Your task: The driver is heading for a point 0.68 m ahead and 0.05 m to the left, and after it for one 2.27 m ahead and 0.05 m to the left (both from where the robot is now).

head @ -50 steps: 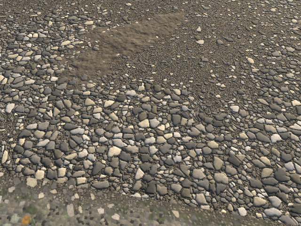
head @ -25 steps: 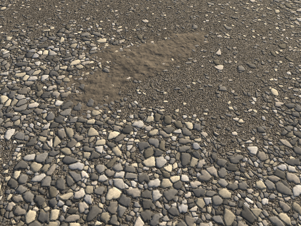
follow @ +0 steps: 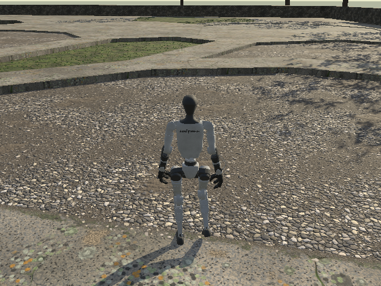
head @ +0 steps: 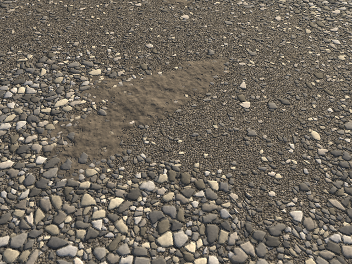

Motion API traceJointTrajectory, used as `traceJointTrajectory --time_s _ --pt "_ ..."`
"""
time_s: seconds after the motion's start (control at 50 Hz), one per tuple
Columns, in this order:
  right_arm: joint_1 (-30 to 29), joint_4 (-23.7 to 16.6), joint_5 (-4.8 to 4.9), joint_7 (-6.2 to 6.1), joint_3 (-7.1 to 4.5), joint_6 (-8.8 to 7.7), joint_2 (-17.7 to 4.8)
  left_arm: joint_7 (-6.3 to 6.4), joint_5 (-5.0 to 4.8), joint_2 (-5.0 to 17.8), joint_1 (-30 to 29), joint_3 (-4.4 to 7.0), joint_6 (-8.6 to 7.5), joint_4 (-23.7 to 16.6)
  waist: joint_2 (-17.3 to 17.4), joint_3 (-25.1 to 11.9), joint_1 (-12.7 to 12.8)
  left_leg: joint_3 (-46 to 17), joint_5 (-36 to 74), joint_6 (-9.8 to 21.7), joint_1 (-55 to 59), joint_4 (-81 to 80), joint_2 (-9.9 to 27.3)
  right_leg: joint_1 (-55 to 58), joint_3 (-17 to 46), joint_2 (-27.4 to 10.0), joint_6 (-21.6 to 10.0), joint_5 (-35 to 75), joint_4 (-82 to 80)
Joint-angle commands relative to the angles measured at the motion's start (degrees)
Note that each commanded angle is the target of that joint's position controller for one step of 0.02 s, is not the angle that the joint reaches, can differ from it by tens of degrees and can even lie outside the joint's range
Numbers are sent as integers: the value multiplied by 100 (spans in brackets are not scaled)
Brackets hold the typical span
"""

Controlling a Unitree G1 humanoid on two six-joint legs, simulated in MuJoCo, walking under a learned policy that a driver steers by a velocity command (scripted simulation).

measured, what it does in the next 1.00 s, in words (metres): goes down: right foot 0.19 m lower, then left foot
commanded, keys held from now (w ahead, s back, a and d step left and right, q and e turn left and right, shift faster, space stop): w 0.70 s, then no key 0.30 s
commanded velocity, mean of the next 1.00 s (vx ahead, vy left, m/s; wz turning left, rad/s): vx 0.43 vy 0.00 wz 0.00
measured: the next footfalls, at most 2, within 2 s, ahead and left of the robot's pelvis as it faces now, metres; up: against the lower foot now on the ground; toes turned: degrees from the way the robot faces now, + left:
right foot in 0.36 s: +0.35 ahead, -0.13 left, -0.19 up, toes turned -1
left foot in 0.78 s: +0.60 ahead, +0.11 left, -0.19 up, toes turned +2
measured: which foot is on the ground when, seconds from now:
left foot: down 0.00-0.36, up 0.38-0.76, down 0.78-1.00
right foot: up 0.00-0.34, down 0.36-0.80, up 0.82-1.00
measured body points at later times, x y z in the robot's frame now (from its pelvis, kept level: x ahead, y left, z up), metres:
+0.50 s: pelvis +0.29 -0.04 -0.17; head +0.30 -0.04 +0.28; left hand +0.36 +0.19 -0.32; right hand +0.29 -0.28 -0.32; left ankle +0.23 +0.11 -0.68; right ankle +0.31 -0.13 -0.91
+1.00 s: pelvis +0.51 +0.03 -0.17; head +0.54 +0.04 +0.28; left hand +0.57 +0.29 -0.31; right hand +0.63 -0.21 -0.29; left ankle +0.56 +0.11 -0.91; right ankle +0.53 -0.14 -0.86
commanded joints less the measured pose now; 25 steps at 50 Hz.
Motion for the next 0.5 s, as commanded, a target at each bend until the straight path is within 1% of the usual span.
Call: traceJointTrajectory --time_s 0.02,0.04,0.06,0.08,0.1,0.12,0.14,0.16,0.18,0.2,0.22,0.24,0.26,0.28,0.3,0.32,0.34,0.36,0.38,0.4,0.42,0.44,0.46,0.48,0.5 --pt "-89 -247 15 -98 215 -15 234 -2 281 -522 221 -192 182 -413 245 355 399 -1335 1308 1094 -628 -1638 1132 -700 -104 -560 104 1445 -808" --pt "-31 -206 -66 -151 233 -48 174 -98 297 -436 374 -208 192 -353 496 450 463 -1178 1364 1003 -1093 -1478 1029 -485 -245 -615 84 2140 -872" --pt "-41 -314 -133 -317 383 -164 489 -158 357 -262 46 -209 78 -511 104 231 284 -921 1147 740 -890 -1092 743 -593 77 -823 141 3858 -2121" --pt "393 -195 -84 -414 397 -222 314 -167 290 -64 -291 -163 38 -617 320 144 91 -995 1002 697 -702 -803 713 -668 -98 -733 233 4532 -2648" --pt "623 -159 -68 -454 376 -252 54 -166 139 10 -529 -174 0 -718 176 79 -91 -691 650 576 -1121 -433 467 -213 -320 -687 307 5648 -3516" --pt "985 -55 -63 -391 377 -206 -169 -154 73 23 -742 -163 42 -763 351 251 -144 -719 327 568 -1645 -541 480 451 -640 -516 389 5550 -3667" --pt "1173 22 -96 -304 429 -166 -137 -163 97 53 -917 -188 119 -888 394 461 -145 -1000 -111 720 -1899 -425 682 593 -638 -561 419 5316 -3690" --pt "1464 113 -49 -216 501 -162 -62 -143 160 111 -1143 -183 196 -1026 394 638 -149 -1434 -286 892 -1769 -462 915 494 -546 -600 442 4918 -3607" --pt "1646 180 -28 -165 562 -167 23 -120 206 207 -1433 -177 267 -1159 339 827 -237 -1839 -589 1028 -1230 -209 1162 -82 -322 -743 441 4659 -3844" --pt "1865 211 60 -184 558 -188 -14 -126 229 230 -1786 -198 303 -1289 255 926 -446 -2149 -696 1097 -419 -7 1259 -695 -210 -819 456 4373 -4388" --pt "991 6 799 -478 143 11 -884 -165 -969 356 -2449 -57 177 -1472 62 1036 -493 -2264 189 978 -244 467 1190 -926 -128 -447 469 3811 -4422" --pt "1187 41 771 -582 142 145 -878 -228 -1061 213 -2503 -126 121 -1498 -19 861 -582 -2259 536 944 318 819 1230 -1124 -91 -487 484 3815 -4669" --pt "1441 203 707 -600 133 227 -582 -282 -956 72 -2533 -160 90 -1458 150 777 -690 -2166 610 870 500 1119 1190 -998 -57 -583 429 4008 -4917" --pt "1529 233 646 -593 125 306 -397 -331 -879 28 -2355 -154 93 -1371 263 736 -718 -2091 687 791 620 1349 1095 -734 -66 -626 403 4119 -5271" --pt "1520 264 630 -560 107 364 -278 -374 -806 -6 -2109 -160 75 -1252 391 682 -672 -1902 904 705 611 1708 960 -247 -177 -594 375 4149 -5658" --pt "1264 290 553 -483 37 390 -300 -356 -741 63 -1193 -61 99 -885 447 274 -246 -1689 1268 643 225 2419 807 1115 -281 -648 191 4618 -6011" --pt "1166 291 510 -388 91 355 -83 -280 -650 290 44 81 137 -438 200 -75 313 -1288 1972 553 -582 3690 526 2689 -822 -444 104 4841 -5986" --pt "984 315 517 -274 49 219 -35 -192 -541 582 1439 217 259 15 -483 -400 972 -906 -110 195 -2150 6205 -99 4520 -329 -1064 -326 5985 -5528" --pt "1402 196 694 -180 205 117 248 -154 -480 806 1821 150 223 172 -1065 -1211 883 -1017 -2927 70 -4126 8266 -268 6333 323 -1993 -749 7214 -3382" --pt "1287 -124 764 -194 125 -30 -312 -82 -572 889 1742 181 235 113 -1291 -1894 928 -1451 -2501 36 -4736 8321 4 6495 1096 -2349 -1164 6586 -3415" --pt "867 -419 829 -232 101 -50 -523 -55 -597 965 1491 201 257 59 -856 -1836 840 -1292 -1759 -53 -5146 7779 248 6033 1676 -2530 -1534 3612 -4266" --pt "426 -652 826 -352 157 -14 -326 39 -586 1132 927 243 280 75 -295 -1396 552 -825 -1046 -238 -5249 7546 501 5063 2370 -2745 -1651 1503 -5116" --pt "-18 -723 762 -447 98 67 -354 87 -482 657 289 75 172 -136 391 -846 293 -1012 126 -202 -5043 6448 671 3858 2573 -2706 -1365 563 -5692" --pt "-147 -740 683 -490 109 186 -261 82 -394 556 -153 16 103 -137 216 -317 3 -1053 404 -278 -4659 6139 879 2665 2680 -2721 -1328 937 -5701" --pt "-255 -753 578 -470 112 294 -99 80 -402 391 -665 -107 74 -238 348 487 -313 -1037 713 -463 -3950 4852 1037 1037 1646 -2192 -996 1757 -5878"
Velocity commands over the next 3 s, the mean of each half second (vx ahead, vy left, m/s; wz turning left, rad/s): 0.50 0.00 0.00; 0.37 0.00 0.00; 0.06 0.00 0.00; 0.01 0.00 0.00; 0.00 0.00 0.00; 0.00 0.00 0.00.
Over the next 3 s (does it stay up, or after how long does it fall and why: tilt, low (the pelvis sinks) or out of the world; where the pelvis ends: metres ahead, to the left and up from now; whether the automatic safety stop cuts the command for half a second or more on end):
stays up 0.58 0.01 -0.17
